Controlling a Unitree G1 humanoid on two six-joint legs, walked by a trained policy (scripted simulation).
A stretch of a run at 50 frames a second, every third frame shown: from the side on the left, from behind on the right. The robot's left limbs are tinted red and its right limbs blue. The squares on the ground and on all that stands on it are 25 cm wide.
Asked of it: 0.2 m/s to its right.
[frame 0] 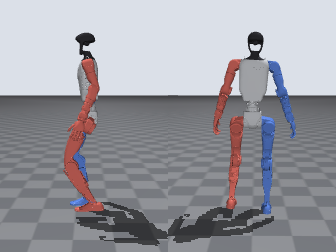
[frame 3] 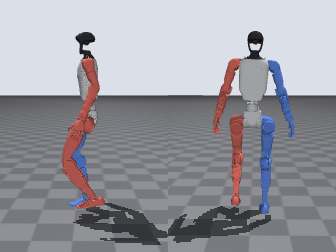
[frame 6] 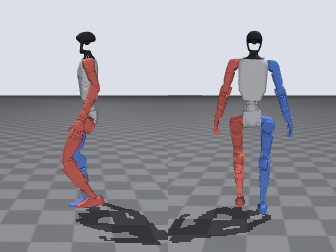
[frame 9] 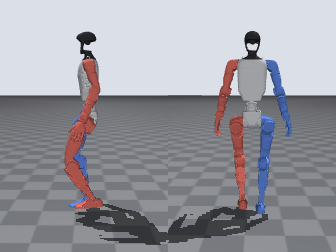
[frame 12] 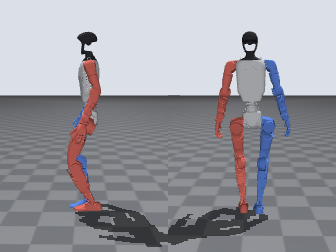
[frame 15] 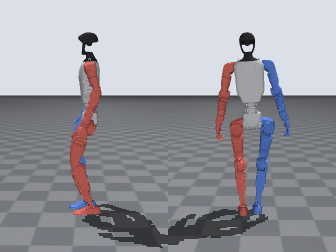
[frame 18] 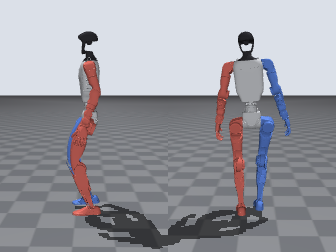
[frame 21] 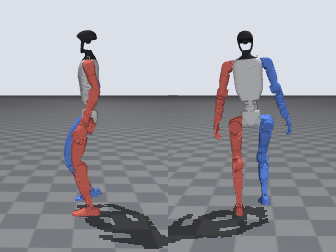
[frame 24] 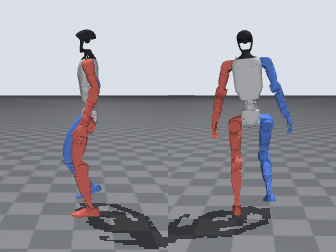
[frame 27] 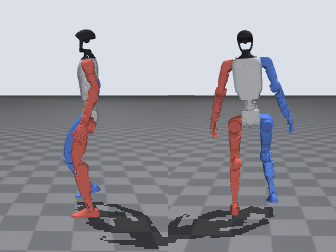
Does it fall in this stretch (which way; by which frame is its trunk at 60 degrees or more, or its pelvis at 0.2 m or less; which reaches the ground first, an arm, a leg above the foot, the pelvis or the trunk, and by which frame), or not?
no
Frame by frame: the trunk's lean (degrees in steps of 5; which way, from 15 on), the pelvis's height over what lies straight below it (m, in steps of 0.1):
0: 5, 0.8
3: 5, 0.8
6: 5, 0.8
9: 5, 0.8
12: 5, 0.8
15: 5, 0.8
18: 5, 0.8
21: 5, 0.8
24: 5, 0.8
27: 5, 0.8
